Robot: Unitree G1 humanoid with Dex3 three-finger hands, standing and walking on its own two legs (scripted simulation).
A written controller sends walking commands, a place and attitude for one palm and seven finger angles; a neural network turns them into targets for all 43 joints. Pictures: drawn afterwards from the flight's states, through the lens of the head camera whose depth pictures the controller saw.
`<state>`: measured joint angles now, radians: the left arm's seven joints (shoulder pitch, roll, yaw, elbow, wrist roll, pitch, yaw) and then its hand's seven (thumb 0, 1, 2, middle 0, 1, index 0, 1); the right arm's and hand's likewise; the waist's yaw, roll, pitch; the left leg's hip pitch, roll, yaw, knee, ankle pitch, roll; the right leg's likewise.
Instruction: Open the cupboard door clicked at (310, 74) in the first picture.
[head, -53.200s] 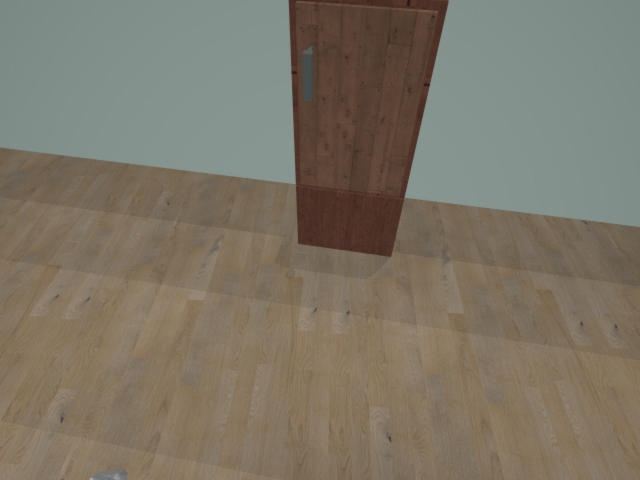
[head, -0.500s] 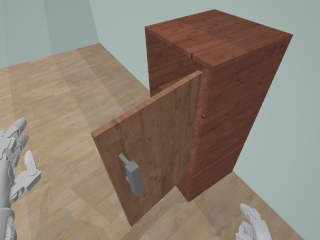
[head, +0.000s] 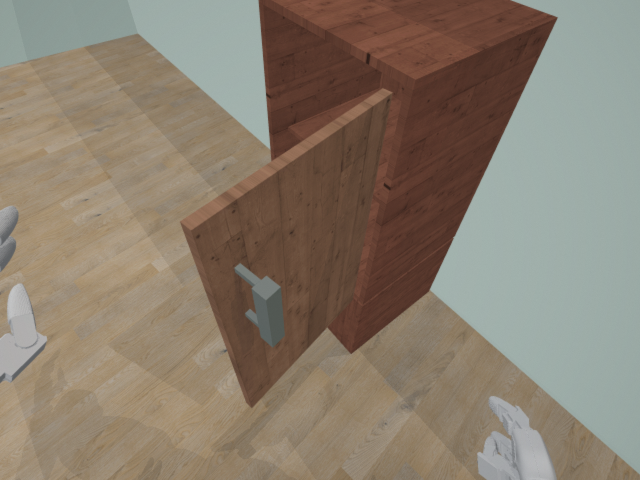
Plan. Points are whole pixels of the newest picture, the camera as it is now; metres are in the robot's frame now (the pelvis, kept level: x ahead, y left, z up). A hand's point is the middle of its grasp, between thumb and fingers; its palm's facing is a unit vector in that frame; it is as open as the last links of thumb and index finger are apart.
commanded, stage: step back with the hand held close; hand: left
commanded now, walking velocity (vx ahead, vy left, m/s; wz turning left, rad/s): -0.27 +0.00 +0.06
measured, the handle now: (258, 305) +0.33 +0.11 +0.01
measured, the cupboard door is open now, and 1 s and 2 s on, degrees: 100 100 100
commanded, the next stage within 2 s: stop stepping back and stand still in 0.66 s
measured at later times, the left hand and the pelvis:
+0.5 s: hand out of the picture +0.12 +0.29 +0.17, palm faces +0.46 -0.77 -0.44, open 7.4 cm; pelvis -0.08 +0.02 -0.01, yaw +3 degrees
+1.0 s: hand out of the picture +0.05 +0.26 +0.17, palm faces +0.30 -0.84 -0.46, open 7.4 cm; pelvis -0.18 +0.02 +0.00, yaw -5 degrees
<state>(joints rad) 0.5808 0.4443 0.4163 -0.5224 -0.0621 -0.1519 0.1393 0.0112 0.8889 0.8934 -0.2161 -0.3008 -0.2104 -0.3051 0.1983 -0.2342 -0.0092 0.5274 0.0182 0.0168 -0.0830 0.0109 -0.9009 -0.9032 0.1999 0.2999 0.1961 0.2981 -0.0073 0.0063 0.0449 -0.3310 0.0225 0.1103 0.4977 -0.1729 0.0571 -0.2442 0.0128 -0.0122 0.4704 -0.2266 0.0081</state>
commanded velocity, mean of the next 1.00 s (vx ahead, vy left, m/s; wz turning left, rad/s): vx -0.21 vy -0.01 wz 0.01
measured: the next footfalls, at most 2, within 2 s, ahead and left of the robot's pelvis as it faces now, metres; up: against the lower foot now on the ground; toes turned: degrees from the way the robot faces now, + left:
right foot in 0.70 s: -0.17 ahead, -0.06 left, +0.00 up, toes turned -4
left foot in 0.84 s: -0.02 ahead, +0.09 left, +0.00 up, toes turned -4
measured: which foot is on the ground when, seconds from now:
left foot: down 0.00-0.68, up 0.70-0.82, down 0.84-1.00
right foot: down 0.00-0.40, up 0.42-0.68, down 0.70-1.00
